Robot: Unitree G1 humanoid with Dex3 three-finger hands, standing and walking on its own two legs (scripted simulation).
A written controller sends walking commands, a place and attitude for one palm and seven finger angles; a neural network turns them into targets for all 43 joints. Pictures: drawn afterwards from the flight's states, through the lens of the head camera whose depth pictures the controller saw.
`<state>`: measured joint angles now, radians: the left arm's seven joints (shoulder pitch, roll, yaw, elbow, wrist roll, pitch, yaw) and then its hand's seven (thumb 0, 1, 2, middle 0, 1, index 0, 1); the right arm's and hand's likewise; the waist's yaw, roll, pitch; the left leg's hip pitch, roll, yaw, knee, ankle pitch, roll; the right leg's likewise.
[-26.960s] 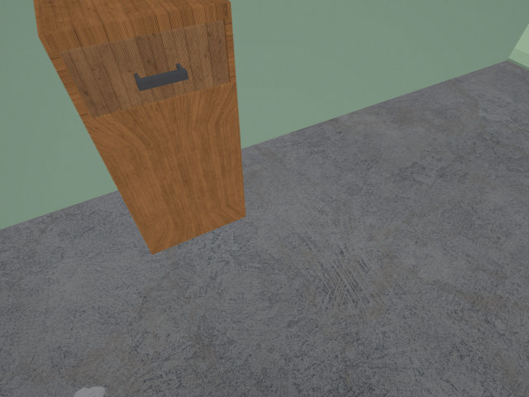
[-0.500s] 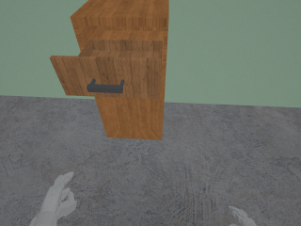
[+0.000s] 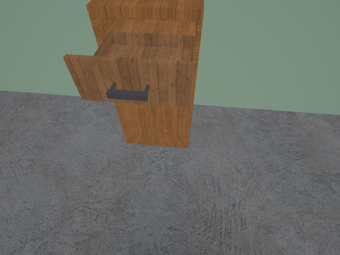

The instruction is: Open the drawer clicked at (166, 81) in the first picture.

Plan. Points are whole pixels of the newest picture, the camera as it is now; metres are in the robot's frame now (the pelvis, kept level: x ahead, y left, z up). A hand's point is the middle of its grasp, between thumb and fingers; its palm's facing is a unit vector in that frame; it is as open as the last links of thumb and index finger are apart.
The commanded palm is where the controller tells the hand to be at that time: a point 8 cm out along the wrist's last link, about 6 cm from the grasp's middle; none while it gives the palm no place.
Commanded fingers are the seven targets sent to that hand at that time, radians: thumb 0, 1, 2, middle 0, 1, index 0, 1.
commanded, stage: let the arm hang, fingers relaxed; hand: left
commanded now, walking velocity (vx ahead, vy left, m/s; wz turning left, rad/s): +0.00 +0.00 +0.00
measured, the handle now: (129, 90) +0.59 +0.17 +0.03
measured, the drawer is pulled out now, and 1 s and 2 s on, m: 0.30 0.30 0.30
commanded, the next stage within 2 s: look to check the result in 0.42 s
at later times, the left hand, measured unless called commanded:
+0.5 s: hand out of the picture +0.07 +0.19 -0.16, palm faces -0.03 -0.96 -0.27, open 7.3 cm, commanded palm none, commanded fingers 0.00 0.90 0.90 -0.20 -0.30 -0.20 -0.30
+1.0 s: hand out of the picture +0.09 +0.22 -0.16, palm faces -0.05 -0.94 -0.33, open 7.3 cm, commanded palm none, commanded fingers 0.00 0.90 0.90 -0.20 -0.30 -0.20 -0.30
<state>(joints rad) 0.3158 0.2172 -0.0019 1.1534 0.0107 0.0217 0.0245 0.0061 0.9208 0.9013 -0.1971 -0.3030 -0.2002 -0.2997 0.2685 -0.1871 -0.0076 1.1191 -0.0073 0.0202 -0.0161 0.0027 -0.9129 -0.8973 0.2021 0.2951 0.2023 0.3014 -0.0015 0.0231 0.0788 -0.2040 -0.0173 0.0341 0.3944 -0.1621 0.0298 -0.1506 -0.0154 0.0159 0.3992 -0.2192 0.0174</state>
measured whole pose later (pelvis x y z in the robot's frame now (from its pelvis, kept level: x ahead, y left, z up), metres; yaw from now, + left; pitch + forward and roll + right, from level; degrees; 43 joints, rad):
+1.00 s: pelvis +0.02 -0.02 +0.00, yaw -1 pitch -2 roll +0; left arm 0.11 0.31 0.01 1.12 0.01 -0.01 0.01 0.01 0.91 0.90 -0.20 -0.30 -0.20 -0.30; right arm 0.09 -0.32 -0.02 1.11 -0.01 0.00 0.00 0.00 -0.91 -0.90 0.20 0.30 0.20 0.30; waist -0.02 0.01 0.09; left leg -0.14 0.01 0.04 0.32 -0.15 0.00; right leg -0.09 0.02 0.02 0.31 -0.19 -0.01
